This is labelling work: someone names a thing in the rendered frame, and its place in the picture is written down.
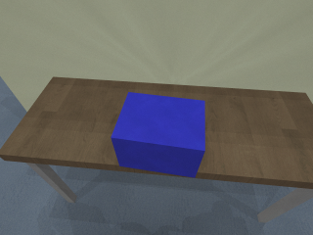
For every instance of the carton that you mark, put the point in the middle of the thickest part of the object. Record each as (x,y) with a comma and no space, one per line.
(161,134)

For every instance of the table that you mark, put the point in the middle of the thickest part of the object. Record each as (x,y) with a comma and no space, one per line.
(251,136)

